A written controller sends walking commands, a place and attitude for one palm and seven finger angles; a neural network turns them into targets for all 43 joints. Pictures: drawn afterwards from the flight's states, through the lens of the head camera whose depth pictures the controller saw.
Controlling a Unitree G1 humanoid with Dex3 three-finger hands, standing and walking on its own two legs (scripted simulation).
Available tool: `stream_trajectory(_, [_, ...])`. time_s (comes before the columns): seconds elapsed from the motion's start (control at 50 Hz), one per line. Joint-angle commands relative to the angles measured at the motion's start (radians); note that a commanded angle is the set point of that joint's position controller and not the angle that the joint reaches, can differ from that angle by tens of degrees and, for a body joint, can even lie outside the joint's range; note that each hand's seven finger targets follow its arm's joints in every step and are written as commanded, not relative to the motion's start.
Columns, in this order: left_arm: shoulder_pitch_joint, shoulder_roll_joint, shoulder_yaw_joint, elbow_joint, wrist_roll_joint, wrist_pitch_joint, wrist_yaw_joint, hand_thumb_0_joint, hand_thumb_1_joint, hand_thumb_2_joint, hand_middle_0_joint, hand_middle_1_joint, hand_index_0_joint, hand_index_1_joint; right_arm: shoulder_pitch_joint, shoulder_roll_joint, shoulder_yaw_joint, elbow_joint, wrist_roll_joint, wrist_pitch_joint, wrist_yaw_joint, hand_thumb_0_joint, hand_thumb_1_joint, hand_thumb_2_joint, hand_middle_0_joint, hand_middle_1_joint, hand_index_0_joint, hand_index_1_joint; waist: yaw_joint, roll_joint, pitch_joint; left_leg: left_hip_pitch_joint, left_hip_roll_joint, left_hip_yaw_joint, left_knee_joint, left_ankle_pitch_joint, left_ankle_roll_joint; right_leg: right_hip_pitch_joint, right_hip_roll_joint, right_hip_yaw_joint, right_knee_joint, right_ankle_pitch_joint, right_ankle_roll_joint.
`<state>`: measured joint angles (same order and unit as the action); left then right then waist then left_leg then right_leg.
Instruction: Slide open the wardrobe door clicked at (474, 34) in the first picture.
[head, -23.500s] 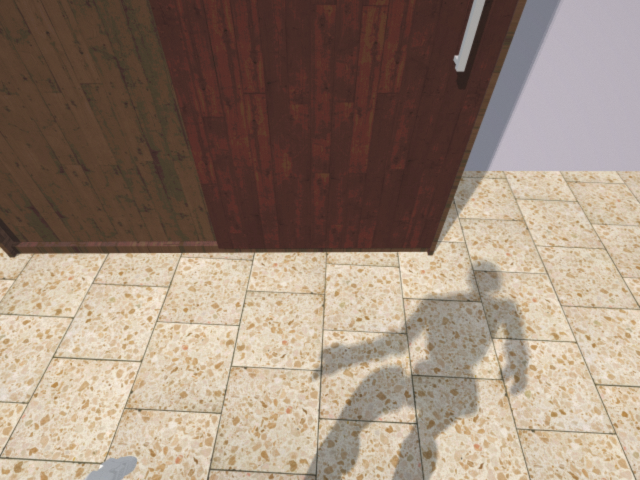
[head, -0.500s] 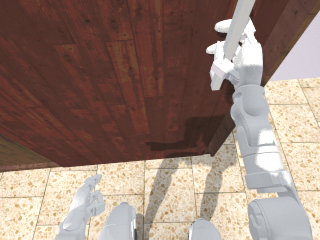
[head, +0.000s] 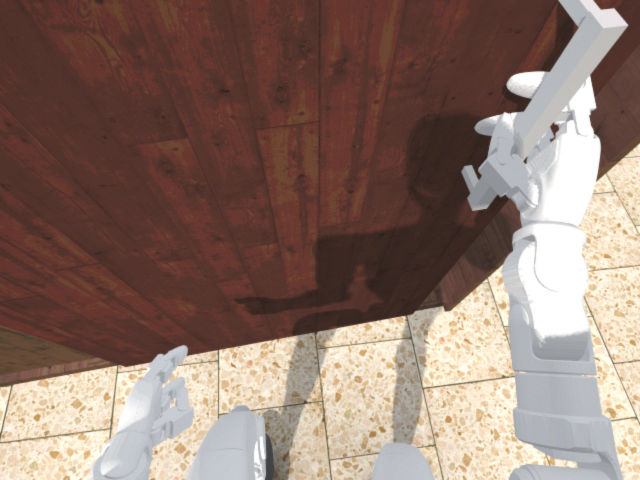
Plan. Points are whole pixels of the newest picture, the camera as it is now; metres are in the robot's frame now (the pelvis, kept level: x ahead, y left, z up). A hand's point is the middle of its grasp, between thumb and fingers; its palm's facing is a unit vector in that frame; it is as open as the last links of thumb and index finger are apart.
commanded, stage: step sideways, sliding the door along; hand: right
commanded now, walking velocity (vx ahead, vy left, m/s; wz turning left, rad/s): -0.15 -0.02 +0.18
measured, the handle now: (515, 123) +0.42 -0.23 +0.16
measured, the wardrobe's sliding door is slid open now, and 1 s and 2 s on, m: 0.12 0.46 0.63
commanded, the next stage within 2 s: none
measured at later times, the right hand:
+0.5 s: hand (330, 192) +0.36 -0.04 +0.15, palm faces +0.01 +1.00 +0.01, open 6.2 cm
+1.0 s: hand (136, 223) +0.34 +0.13 +0.15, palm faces -0.08 +0.99 -0.10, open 6.1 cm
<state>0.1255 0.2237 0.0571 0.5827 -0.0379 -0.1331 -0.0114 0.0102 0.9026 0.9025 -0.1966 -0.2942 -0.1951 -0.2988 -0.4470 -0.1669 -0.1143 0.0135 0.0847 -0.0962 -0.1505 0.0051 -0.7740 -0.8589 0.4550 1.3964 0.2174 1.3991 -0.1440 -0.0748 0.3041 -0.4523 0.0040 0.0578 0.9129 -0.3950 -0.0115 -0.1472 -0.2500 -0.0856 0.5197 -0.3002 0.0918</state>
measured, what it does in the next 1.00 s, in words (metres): steps to the left: left foot, then right foot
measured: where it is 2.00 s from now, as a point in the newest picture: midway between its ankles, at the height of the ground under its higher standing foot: outside the picture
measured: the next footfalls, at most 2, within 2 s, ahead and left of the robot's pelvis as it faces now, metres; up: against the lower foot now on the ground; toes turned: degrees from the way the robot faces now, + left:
left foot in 0.10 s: +0.11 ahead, +0.18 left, +0.00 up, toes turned +4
right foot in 0.30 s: +0.03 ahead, -0.06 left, +0.00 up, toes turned -8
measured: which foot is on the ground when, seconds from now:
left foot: up 0.00-0.08, down 0.10-0.30, up 0.32-0.72, down 0.74-1.00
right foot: down 0.00-0.12, up 0.14-0.28, down 0.30-0.76, up 0.78-1.00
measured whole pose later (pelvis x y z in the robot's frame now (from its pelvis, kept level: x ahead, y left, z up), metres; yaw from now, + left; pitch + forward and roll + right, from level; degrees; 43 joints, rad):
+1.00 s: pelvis -0.02 +0.19 +0.00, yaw +7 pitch +0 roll -3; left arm 0.00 0.20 0.01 0.59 -0.01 -0.05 0.03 0.01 0.90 0.90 -0.20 -0.29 -0.20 -0.30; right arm -0.23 -0.16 0.02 -0.16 0.04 -0.11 -0.13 0.00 -0.78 -0.82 0.47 1.40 0.20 1.40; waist -0.01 0.04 0.20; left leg -0.40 -0.02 0.05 0.44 -0.05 0.11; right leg -0.35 0.04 -0.08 0.92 -0.58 0.06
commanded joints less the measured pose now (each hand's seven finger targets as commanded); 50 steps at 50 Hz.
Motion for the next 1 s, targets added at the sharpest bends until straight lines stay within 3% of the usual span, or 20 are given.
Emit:
stream_trajectory(0.0, [-0.075,0.082,0.000,-0.165,-0.002,-0.086,0.024,0.000,0.900,0.900,-0.200,-0.300,-0.200,-0.300,-0.385,0.064,0.310,-0.424,-0.022,-0.114,0.098,0.000,-0.900,-0.900,0.450,1.400,0.450,1.400,0.169,-0.287,-0.561,0.094,0.008,0.027,-0.150,0.115,-0.013,0.327,-0.126,-0.072,0.034,0.845,-0.145])
stream_trajectory(0.06, [-0.095,0.060,-0.015,-0.159,-0.018,-0.105,0.031,0.000,0.900,0.900,-0.200,-0.300,-0.200,-0.300,-0.337,0.024,0.296,-0.465,-0.035,-0.115,0.088,0.000,-0.900,-0.900,0.450,1.400,0.450,1.400,0.146,-0.089,-0.554,0.315,0.039,0.035,-0.404,0.583,-0.023,0.150,-0.004,-0.085,0.277,0.501,-0.154])
stream_trajectory(0.08, [-0.085,0.045,-0.018,-0.144,-0.014,-0.108,0.045,0.000,0.900,0.900,-0.200,-0.300,-0.200,-0.300,-0.314,-0.002,0.293,-0.455,-0.047,-0.113,0.081,0.000,-0.900,-0.900,0.450,1.400,0.450,1.400,0.165,0.069,-0.543,0.380,0.142,-0.049,-0.432,0.969,-0.002,0.018,0.088,-0.095,0.363,0.164,-0.110])
stream_trajectory(0.1, [-0.108,0.027,-0.022,-0.145,-0.004,-0.108,0.057,0.000,0.900,0.900,-0.200,-0.300,-0.200,-0.300,-0.272,-0.044,0.272,-0.511,-0.050,-0.109,0.072,0.000,-0.900,-0.900,0.450,1.400,0.450,1.400,0.145,0.260,-0.544,0.413,0.305,-0.279,-0.402,1.386,0.077,-0.179,0.198,-0.047,0.515,-0.304,-0.043])
stream_trajectory(0.12, [-0.074,0.047,0.000,-0.129,0.006,-0.099,0.059,0.000,0.900,0.900,-0.200,-0.300,-0.200,-0.300,-0.203,-0.051,0.250,-0.548,-0.040,-0.106,0.069,0.000,-0.900,-0.900,0.450,1.400,0.450,1.400,0.115,0.448,-0.605,0.453,0.341,-0.370,-0.381,1.436,0.108,-0.232,0.244,0.067,0.652,-0.436,-0.051])
stream_trajectory(0.18, [-0.096,0.024,-0.032,-0.101,-0.006,-0.116,0.050,0.000,0.900,0.900,-0.200,-0.300,-0.200,-0.300,-0.186,0.081,0.358,-0.717,-0.037,-0.138,0.056,0.000,-0.900,-0.900,0.450,1.400,0.450,1.400,0.153,0.330,-0.659,0.606,0.342,-0.319,-0.284,1.427,0.171,-0.315,0.229,0.134,0.515,-0.383,-0.077])
stream_trajectory(0.24, [-0.087,0.042,-0.013,-0.109,0.012,-0.085,0.033,0.000,0.900,0.900,-0.200,-0.300,-0.200,-0.300,-0.196,0.124,0.415,-0.708,-0.054,-0.181,0.072,0.000,-0.900,-0.900,0.450,1.400,0.450,1.400,0.187,0.327,-0.686,0.382,0.212,-0.136,-0.178,1.136,0.100,0.044,0.165,0.037,0.054,0.107,-0.074])
stream_trajectory(0.26, [-0.091,0.069,0.004,-0.128,0.015,-0.075,0.024,0.000,0.900,0.900,-0.200,-0.300,-0.200,-0.300,-0.199,0.132,0.437,-0.722,-0.047,-0.198,0.081,0.000,-0.900,-0.900,0.450,1.400,0.450,1.400,0.189,0.197,-0.707,0.167,0.147,-0.085,-0.091,0.764,0.034,0.268,-0.007,0.149,-0.023,0.611,-0.142])
stream_trajectory(0.28, [-0.108,0.106,0.019,-0.172,0.007,-0.069,0.009,0.000,0.900,0.900,-0.200,-0.300,-0.200,-0.300,-0.173,0.135,0.464,-0.727,-0.045,-0.206,0.091,0.000,-0.900,-0.900,0.450,1.400,0.450,1.400,0.159,-0.062,-0.733,-0.057,0.070,-0.065,0.096,0.035,0.003,0.438,-0.240,0.306,-0.026,1.123,-0.245])
stream_trajectory(0.3, [-0.103,0.109,0.024,-0.188,0.005,-0.068,-0.016,0.000,0.900,0.900,-0.200,-0.300,-0.200,-0.300,-0.159,0.174,0.471,-0.660,-0.065,-0.208,0.097,0.000,-0.900,-0.900,0.450,1.400,0.450,1.400,0.141,-0.071,-0.729,-0.133,0.031,-0.108,0.254,-0.209,0.019,0.455,-0.253,0.241,0.020,1.267,-0.274])
stream_trajectory(0.32, [-0.076,0.085,0.004,-0.191,0.014,-0.070,-0.026,0.000,0.900,0.900,-0.200,-0.300,-0.200,-0.300,-0.226,0.189,0.486,-0.731,-0.074,-0.214,0.101,0.000,-0.900,-0.900,0.450,1.400,0.450,1.400,0.174,-0.127,-0.680,-0.193,0.028,-0.100,0.324,-0.265,0.010,0.416,-0.243,0.244,0.016,1.323,-0.269])
stream_trajectory(0.46, [-0.059,0.074,-0.017,-0.186,0.032,-0.063,-0.022,0.000,0.900,0.900,-0.200,-0.300,-0.200,-0.300,-0.142,0.150,0.447,-0.611,-0.091,-0.157,0.106,0.000,-0.900,-0.900,0.450,1.400,0.450,1.400,0.157,-0.155,-0.588,-0.206,0.011,0.022,0.131,-0.018,-0.013,0.488,-0.133,0.006,-0.026,1.148,-0.164])
stream_trajectory(0.64, [-0.141,0.037,-0.045,-0.162,0.034,-0.035,0.014,0.000,0.900,0.900,-0.200,-0.300,-0.200,-0.300,-0.073,0.037,0.320,-0.558,-0.068,-0.125,0.102,0.000,-0.900,-0.900,0.450,1.400,0.450,1.400,0.167,-0.185,-0.496,0.069,-0.005,0.023,-0.228,0.153,-0.012,0.298,-0.184,-0.041,0.000,0.959,-0.146])
stream_trajectory(0.7, [-0.175,0.019,-0.054,-0.159,0.012,-0.027,0.021,0.000,0.900,0.900,-0.200,-0.300,-0.200,-0.300,-0.066,0.022,0.315,-0.590,-0.071,-0.128,0.100,0.000,-0.900,-0.900,0.450,1.400,0.450,1.400,0.142,-0.056,-0.525,0.298,0.027,0.009,-0.422,0.444,-0.010,0.134,-0.098,-0.044,0.194,0.599,-0.113])
stream_trajectory(0.72, [-0.178,-0.009,-0.064,-0.165,0.004,-0.022,0.029,0.000,0.900,0.900,-0.200,-0.300,-0.200,-0.300,-0.081,-0.001,0.318,-0.612,-0.078,-0.135,0.099,0.000,-0.900,-0.900,0.450,1.400,0.450,1.400,0.142,0.167,-0.526,0.354,0.152,-0.094,-0.485,0.904,0.024,-0.005,0.037,-0.081,0.361,0.117,-0.076])
stream_trajectory(0.74, [-0.189,-0.021,-0.070,-0.166,0.012,-0.031,0.037,0.000,0.900,0.900,-0.200,-0.300,-0.200,-0.300,-0.004,-0.028,0.297,-0.594,-0.082,-0.121,0.091,0.000,-0.900,-0.900,0.450,1.400,0.450,1.400,0.107,0.340,-0.545,0.359,0.301,-0.315,-0.499,1.277,0.122,-0.181,0.205,-0.019,0.539,-0.404,-0.055])
stream_trajectory(0.76, [-0.149,-0.005,-0.045,-0.157,0.026,-0.037,0.038,0.000,0.900,0.900,-0.200,-0.300,-0.200,-0.300,0.073,-0.025,0.282,-0.586,-0.072,-0.121,0.089,0.000,-0.900,-0.900,0.450,1.400,0.450,1.400,0.087,0.477,-0.640,0.384,0.332,-0.387,-0.518,1.261,0.109,-0.188,0.267,0.096,0.677,-0.482,-0.052])
stream_trajectory(0.8, [-0.152,-0.028,-0.058,-0.110,0.027,-0.035,0.033,0.000,0.900,0.900,-0.200,-0.300,-0.200,-0.300,0.011,0.003,0.281,-0.674,-0.072,-0.146,0.075,0.000,-0.900,-0.900,0.450,1.400,0.450,1.400,0.131,0.348,-0.692,0.576,0.314,-0.321,-0.447,1.208,0.187,-0.305,0.240,0.153,0.705,-0.395,-0.037])
stream_trajectory(0.88, [-0.153,-0.009,-0.048,-0.097,0.025,0.028,0.041,0.000,0.900,0.900,-0.200,-0.300,-0.200,-0.300,-0.048,-0.073,0.170,-0.601,-0.071,-0.172,0.050,0.000,-0.900,-0.900,0.450,1.400,0.450,1.400,0.133,0.258,-0.701,0.549,0.247,-0.226,-0.475,1.044,0.187,-0.219,0.252,0.062,0.518,-0.304,-0.015])
stream_trajectory(0.98, [-0.117,0.016,-0.038,-0.128,0.019,0.059,0.053,0.000,0.900,0.900,-0.200,-0.300,-0.200,-0.300,-0.152,-0.110,0.130,-0.498,-0.061,-0.165,0.061,0.000,-0.900,-0.900,0.450,1.400,0.450,1.400,0.131,0.212,-0.706,0.418,0.234,-0.275,-0.564,0.639,0.179,-0.077,0.255,0.010,0.210,-0.227,-0.061])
